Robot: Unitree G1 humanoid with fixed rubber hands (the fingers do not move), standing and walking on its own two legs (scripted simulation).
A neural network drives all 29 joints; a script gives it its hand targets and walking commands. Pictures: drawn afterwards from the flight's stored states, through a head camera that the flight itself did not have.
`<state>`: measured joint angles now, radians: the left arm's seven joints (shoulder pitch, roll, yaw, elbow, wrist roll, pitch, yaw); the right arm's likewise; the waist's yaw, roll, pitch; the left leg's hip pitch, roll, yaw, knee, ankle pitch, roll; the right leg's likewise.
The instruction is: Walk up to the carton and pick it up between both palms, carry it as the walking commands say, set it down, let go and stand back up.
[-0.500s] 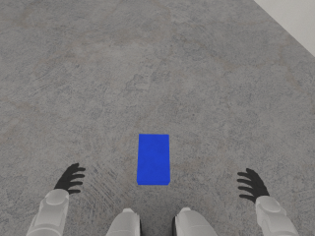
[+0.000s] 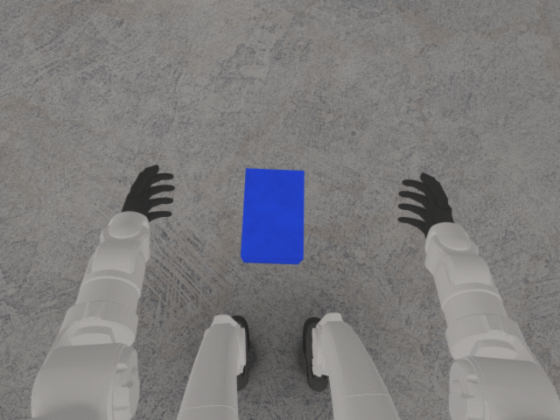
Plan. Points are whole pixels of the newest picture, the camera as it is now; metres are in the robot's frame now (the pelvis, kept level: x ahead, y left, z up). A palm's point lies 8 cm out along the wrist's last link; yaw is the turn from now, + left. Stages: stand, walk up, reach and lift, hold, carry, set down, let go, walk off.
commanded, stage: reach and lift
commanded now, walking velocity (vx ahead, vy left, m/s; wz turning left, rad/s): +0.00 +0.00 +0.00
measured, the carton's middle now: (273, 218) +0.51 -0.01 -0.62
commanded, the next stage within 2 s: none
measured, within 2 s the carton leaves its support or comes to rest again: neither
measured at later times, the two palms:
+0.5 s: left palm (181, 157) +0.50 +0.16 -0.14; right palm (389, 161) +0.48 -0.20 -0.13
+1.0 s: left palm (189, 181) +0.50 +0.17 -0.26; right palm (366, 184) +0.48 -0.20 -0.26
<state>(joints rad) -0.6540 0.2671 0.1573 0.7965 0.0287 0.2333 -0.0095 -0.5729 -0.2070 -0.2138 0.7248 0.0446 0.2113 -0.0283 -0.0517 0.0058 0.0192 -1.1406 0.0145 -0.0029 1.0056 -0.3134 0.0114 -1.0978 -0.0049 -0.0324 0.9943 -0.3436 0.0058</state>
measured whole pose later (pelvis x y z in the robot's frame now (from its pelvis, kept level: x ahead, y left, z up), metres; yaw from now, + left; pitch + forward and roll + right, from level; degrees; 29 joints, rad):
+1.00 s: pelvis -0.01 -0.01 -0.13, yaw -1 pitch +52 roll -2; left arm -1.13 0.26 0.26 0.91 -0.02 0.11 0.08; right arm -1.07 -0.16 -0.31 0.82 0.01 0.10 -0.10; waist -0.02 0.00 -0.12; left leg -1.95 0.02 -0.01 1.47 -0.42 0.00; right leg -1.92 0.00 -0.02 1.48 -0.46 0.00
